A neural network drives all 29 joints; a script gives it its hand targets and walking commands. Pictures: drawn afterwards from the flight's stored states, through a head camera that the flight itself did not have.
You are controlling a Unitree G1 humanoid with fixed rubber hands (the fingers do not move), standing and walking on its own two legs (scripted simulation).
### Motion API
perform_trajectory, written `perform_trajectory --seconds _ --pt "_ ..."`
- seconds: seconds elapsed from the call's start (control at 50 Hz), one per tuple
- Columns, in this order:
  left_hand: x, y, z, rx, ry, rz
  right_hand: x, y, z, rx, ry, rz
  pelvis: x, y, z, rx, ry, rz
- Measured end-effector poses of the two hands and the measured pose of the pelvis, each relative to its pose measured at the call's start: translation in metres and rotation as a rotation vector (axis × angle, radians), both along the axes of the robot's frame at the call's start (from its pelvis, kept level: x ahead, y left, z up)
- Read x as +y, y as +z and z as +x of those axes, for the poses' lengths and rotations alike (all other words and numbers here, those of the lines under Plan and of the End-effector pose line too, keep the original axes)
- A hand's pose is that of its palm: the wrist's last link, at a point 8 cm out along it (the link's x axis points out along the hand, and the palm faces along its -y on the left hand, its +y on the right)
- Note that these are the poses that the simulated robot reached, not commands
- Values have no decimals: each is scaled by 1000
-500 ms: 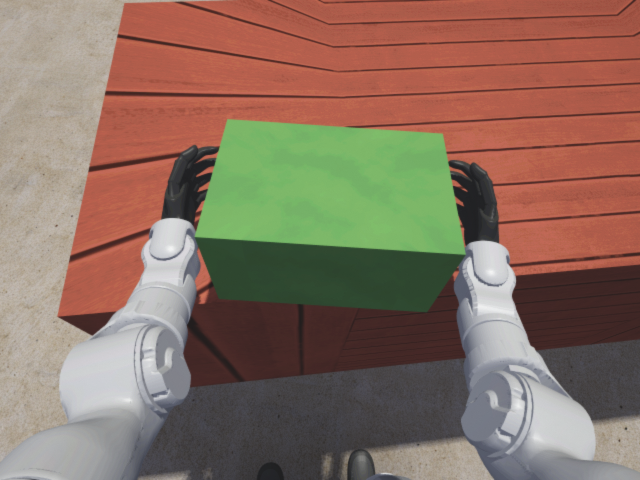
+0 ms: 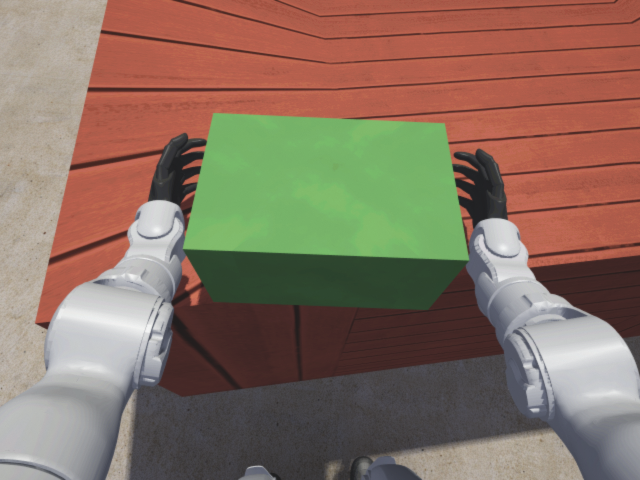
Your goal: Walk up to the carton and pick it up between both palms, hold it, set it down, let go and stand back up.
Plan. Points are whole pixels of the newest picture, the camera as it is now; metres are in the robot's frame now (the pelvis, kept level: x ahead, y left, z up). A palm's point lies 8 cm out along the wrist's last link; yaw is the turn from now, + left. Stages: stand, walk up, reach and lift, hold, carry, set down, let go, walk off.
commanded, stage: set down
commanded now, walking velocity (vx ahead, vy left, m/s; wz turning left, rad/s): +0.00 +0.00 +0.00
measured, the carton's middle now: (325, 215) +0.43 -0.01 +0.03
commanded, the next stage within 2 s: none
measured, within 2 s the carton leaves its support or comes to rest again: neither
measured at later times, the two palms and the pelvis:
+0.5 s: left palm (137, 195) +0.45 +0.22 +0.06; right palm (532, 207) +0.41 -0.25 +0.07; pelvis -0.03 +0.00 -0.01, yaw +0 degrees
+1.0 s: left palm (82, 145) +0.44 +0.23 +0.16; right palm (567, 167) +0.41 -0.25 +0.15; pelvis -0.01 +0.00 +0.03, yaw +0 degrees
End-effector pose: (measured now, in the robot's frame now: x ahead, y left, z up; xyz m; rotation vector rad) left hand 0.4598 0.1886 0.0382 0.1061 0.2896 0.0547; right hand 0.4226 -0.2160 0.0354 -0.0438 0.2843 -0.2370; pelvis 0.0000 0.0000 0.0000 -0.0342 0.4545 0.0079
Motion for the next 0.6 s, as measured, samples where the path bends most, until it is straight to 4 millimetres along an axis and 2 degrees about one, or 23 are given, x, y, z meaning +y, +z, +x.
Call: perform_trajectory --seconds 0.18,0.32,0.46,0.6 --pt "24 -18 -11 -1 31 14 -35 -5 -5 -6 -26 -17 -3 -14 -14 31 -12 4" --pt "34 -17 -17 -22 29 2 -42 0 -8 -29 1 10 -5 -20 -26 48 -13 8" --pt "28 12 -15 -47 2 -18 -38 22 -12 -38 11 40 -5 -16 -32 21 -7 8" --pt "26 63 -13 -68 -3 -20 -38 66 -15 -57 2 48 -3 -2 -32 -50 -8 10"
